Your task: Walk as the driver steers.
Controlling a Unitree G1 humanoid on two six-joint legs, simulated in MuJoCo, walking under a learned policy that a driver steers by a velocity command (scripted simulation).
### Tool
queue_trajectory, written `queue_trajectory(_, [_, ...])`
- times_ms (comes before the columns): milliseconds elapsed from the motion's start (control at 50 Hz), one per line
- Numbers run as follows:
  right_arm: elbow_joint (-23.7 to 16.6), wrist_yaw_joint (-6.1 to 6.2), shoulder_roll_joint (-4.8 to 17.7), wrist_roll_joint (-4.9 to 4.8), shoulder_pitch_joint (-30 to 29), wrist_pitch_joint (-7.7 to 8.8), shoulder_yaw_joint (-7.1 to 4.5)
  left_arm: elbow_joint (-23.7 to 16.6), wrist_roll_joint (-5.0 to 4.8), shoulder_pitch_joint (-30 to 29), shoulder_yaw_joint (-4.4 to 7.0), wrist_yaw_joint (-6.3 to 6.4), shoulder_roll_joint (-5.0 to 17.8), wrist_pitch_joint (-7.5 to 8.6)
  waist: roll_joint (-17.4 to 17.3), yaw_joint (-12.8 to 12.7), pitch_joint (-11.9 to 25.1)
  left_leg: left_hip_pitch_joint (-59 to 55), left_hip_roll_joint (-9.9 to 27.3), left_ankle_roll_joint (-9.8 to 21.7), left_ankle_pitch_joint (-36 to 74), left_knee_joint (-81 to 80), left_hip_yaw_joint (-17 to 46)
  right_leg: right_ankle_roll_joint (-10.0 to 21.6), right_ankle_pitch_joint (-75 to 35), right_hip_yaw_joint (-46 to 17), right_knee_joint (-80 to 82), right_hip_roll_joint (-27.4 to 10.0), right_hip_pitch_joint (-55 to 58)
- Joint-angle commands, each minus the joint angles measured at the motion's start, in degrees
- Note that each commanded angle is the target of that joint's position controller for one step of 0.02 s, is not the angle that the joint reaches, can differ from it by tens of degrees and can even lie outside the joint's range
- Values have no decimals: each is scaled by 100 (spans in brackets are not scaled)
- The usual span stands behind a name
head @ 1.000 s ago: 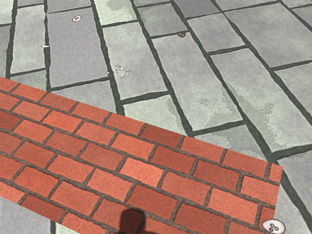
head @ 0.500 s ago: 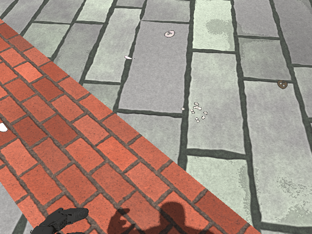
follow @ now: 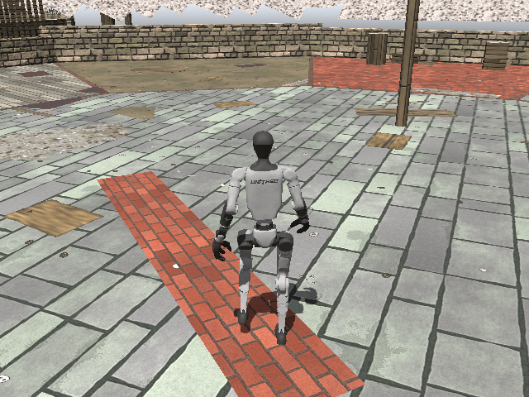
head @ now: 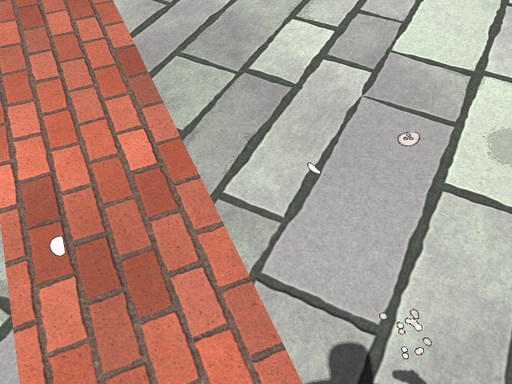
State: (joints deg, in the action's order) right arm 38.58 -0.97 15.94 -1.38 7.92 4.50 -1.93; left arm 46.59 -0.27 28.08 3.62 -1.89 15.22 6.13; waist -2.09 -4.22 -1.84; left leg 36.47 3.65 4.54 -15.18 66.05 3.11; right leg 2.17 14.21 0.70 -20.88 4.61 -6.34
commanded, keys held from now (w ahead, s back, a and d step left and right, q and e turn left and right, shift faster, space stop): w+shift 0.08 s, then w+e+shift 0.82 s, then w+shift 0.10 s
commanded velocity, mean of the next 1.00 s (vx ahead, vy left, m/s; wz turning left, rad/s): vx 1.00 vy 0.00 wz -0.63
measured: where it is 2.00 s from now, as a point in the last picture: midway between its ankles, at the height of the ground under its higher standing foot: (489, 116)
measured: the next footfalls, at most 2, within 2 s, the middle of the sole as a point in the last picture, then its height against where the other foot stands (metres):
left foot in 0.26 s outside the picture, level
right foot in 0.70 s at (356, 286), level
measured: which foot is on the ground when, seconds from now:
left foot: up 0.00-0.24, down 0.26-0.72, up 0.74-1.00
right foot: down 0.00-0.26, up 0.28-0.68, down 0.70-1.00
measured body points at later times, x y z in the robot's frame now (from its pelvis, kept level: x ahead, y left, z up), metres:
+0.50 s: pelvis +0.45 +0.01 +0.00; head +0.46 +0.00 +0.44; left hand +0.68 +0.25 -0.08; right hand +0.39 -0.28 -0.13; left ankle +0.43 +0.15 -0.74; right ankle +0.50 -0.14 -0.64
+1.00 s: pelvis +0.85 -0.17 +0.00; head +0.85 -0.20 +0.45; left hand +1.02 +0.03 -0.11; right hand +0.91 -0.52 -0.05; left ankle +1.14 -0.12 -0.67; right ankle +0.77 -0.19 -0.74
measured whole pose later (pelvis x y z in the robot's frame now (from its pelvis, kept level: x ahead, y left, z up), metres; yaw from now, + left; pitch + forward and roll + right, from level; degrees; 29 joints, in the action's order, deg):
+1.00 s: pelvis +0.85 -0.17 +0.00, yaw -41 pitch -1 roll +1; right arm 34.8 -0.7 15.9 0.7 -1.4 6.9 -1.6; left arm 41.8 -1.2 25.9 2.2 0.2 13.7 3.4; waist -1.4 -5.7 -3.3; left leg 38.3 5.1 -3.2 -0.4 43.4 8.4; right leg 6.5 16.7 -9.2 -24.4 7.8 -5.7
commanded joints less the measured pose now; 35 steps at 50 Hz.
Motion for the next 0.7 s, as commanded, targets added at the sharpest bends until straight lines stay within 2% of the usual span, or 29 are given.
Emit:
queue_trajectory(20, [-490, -42, 103, 103, -361, 98, 59, -461, -45, -588, 50, 44, 592, 164, 355, 369, -573, 1069, 410, -161, 937, -948, 161, 1081, -383, -1717, 1475, -1571, -120])
queue_trajectory(40, [-551, -59, 110, 131, -634, 113, 59, -408, -43, -499, 23, 67, 552, 165, 271, 278, -582, 895, 330, -194, 1446, -1336, 8, 977, -721, -1351, 1580, -1400, -202])
queue_trajectory(60, [-649, -100, 40, 125, -934, 158, 112, -332, -65, -325, 33, 93, 637, 175, 405, 159, -667, 597, 286, -207, 1862, -1838, -132, 935, -1070, -1118, 1690, -1375, -379])
queue_trajectory(100, [-844, -188, 24, 112, -1544, 244, 127, -117, -147, 142, -18, 129, 569, 160, 313, -83, -783, -105, 74, -208, 2581, -2680, -299, 868, -1371, -867, 1942, -1338, -471])
queue_trajectory(160, [-1007, -269, 204, 35, -1896, 325, 32, 61, -195, 390, -15, 195, 761, 15, 508, -34, -792, -494, -243, -224, 2495, -3502, -294, 832, -2217, -857, 1692, -1542, 223])
queue_trajectory(200, [-1015, -234, 535, 26, -1599, 347, -130, 160, -119, 460, 7, 239, 926, -88, 826, 279, -307, -1158, -535, -129, 1907, -3636, -367, 664, -4185, -906, 889, -1677, 851])
queue_trajectory(220, [-911, -168, 765, -23, -959, 321, -249, 205, -28, 425, 34, 250, 1079, -151, 1097, 686, 192, -1900, -691, -24, 1476, -3502, -425, 585, -5292, -905, 48, -1684, 994])
queue_trajectory(240, [-702, -71, 960, -82, 169, 259, -364, 184, 58, 168, 38, 254, 1196, -211, 1249, 1407, 797, -3317, -559, 75, 1282, -3388, -395, 407, -5571, -737, -1321, -1539, 383])
queue_trajectory(260, [-396, 61, 1274, -6, 1662, 173, -462, -33, 211, 6, -63, 275, 861, -207, 877, 1963, 1832, -5646, 570, 242, 530, -2769, 678, 267, -3930, -764, -3311, -1235, -1286])
queue_trajectory(280, [-221, -49, 1634, 102, 1929, 233, -514, -176, -59, 967, -371, 228, -284, -51, -1680, 1193, 3401, -7475, 2167, 1263, -2095, -3830, 4003, 16, 720, -797, -5692, -324, -3122])
queue_trajectory(300, [-159, -59, 1034, 143, 1893, 201, -409, -144, -368, 573, -220, 253, 335, 15, -1442, 1392, 3177, -6987, 1963, 985, -3126, -4876, 4662, 128, 911, -1163, -6220, -592, -3655])
queue_trajectory(320, [-65, 1, 706, 134, 1607, 187, -331, -394, -496, -314, -109, 292, 626, 8, -1138, 1404, 1873, -6215, 1785, 675, -2473, -4851, 3558, 126, 705, -902, -6361, -794, -4175])
queue_trajectory(340, [95, 3, 594, 165, 1336, 199, -300, -543, -385, -854, -117, 305, 569, -20, -238, 1257, 1032, -5120, 1619, 565, -1236, -4949, 2644, 121, 480, -753, -6126, -1045, -4115])
queue_trajectory(360, [176, 4, 439, 248, 1036, 239, -270, -618, -214, -1000, -79, 290, 495, -59, -191, 964, 702, -4239, 1496, 587, -549, -5047, 2077, 128, 261, -751, -5839, -1258, -3824])
queue_trajectory(380, [241, 10, 280, 336, 784, 259, -241, -612, -216, -810, -79, 222, 319, -175, -321, 645, 495, -3564, 1397, 611, -185, -5164, 1597, 101, 203, -800, -5733, -1453, -3423])
queue_trajectory(400, [320, -5, 68, 284, 512, 264, -214, -586, -244, -757, -67, 191, 188, -321, -324, 469, 297, -3096, 1241, 511, -150, -5395, 1132, 113, 280, -778, -5634, -1545, -3206])
queue_trajectory(420, [364, -8, 110, 204, 289, 271, -231, -653, -299, -707, -85, 172, 40, -451, -494, 278, 68, -2709, 1371, 499, -43, -5601, 784, 69, 447, -783, -5523, -1669, -3206])
queue_trajectory(440, [397, -10, 144, 138, 115, 288, -250, -720, -270, -846, -101, 167, 4, -538, -405, 213, -240, -2396, 1393, 476, 230, -5785, 452, 14, 388, -756, -5395, -1756, -3324])
queue_trajectory(460, [412, 9, 238, 141, 41, 300, -274, -805, -210, -997, -98, 154, 45, -574, -290, 167, -430, -2283, 1366, 458, 601, -5872, 58, -44, 82, -738, -5247, -1779, -3481])
queue_trajectory(480, [433, 45, 258, 195, -24, 294, -286, -805, -158, -1085, -67, 156, 129, -598, -56, 139, -430, -2328, 1069, 323, 745, -5909, -407, -40, -345, -662, -5173, -1684, -3557])
queue_trajectory(500, [408, 68, 515, 222, -68, 323, -327, -933, -159, -1163, -99, 120, 97, -584, -241, 41, -532, -2137, 1161, 371, 938, -5980, -676, -73, -873, -657, -4749, -1752, -3496])
queue_trajectory(520, [391, 97, 540, 215, -130, 335, -327, -961, -139, -1304, -109, 61, 166, -563, -32, 51, -626, -2141, 977, 319, 1073, -6046, -1076, -62, -1313, -507, -4300, -1705, -3398])
queue_trajectory(580, [442, 143, 936, 193, 222, 296, -397, -1092, -145, -1985, -75, -95, 380, -492, 513, 330, -664, -2775, 760, 100, 1439, -6167, -1737, 191, -2281, 141, -3039, -1346, -2986])
queue_trajectory(600, [445, 135, 1160, 148, 318, 274, -446, -1170, -153, -2104, -86, -160, 366, -471, 379, 334, -725, -3019, 952, 86, 2096, -6035, -1811, 264, -2243, 248, -2688, -1325, -2857])
queue_trajectory(620, [427, 126, 1340, 121, 307, 223, -483, -1196, -162, -2061, -30, -198, 533, -467, 269, 253, -645, -3444, 985, 45, 3526, -5754, -1895, 346, -2069, 523, -2511, -1089, -2664])
queue_trajectory(640, [431, 115, 1499, 78, 390, 127, -531, -1195, -198, -1930, 65, -197, 760, -477, 82, 128, -423, -3933, 988, -23, 5055, -5241, -1932, 451, -1716, 821, -2493, -788, -2436])
queue_trajectory(660, [398, 128, 1667, 45, 408, 10, -576, -1141, -258, -1524, 172, -178, 977, -515, -146, -161, -99, -4226, 1049, -57, 6440, -4466, -1949, 555, -1174, 1046, -2596, -479, -1980])
queue_trajectory(680, [338, 121, 1767, 19, 288, -84, -604, -972, -288, -623, 324, -153, 1282, -577, -321, -672, 351, -4006, 1130, -45, 7278, -3172, -1905, 712, -670, 1112, -2717, -247, -895])
queue_trajectory(700, [174, 143, 1592, -53, 139, -72, -535, -610, -273, 537, 584, -88, 1726, -631, -50, -1245, 947, -3048, 877, -113, 7385, -1334, -1824, 980, -932, 870, -2296, 40, 1032])
Keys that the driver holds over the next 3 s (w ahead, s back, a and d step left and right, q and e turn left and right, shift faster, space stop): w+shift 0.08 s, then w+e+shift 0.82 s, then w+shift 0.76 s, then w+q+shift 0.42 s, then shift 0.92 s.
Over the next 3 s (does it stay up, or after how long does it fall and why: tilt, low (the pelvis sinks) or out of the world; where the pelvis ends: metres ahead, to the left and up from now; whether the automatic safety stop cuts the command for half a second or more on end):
stays up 1.87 -1.05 -0.01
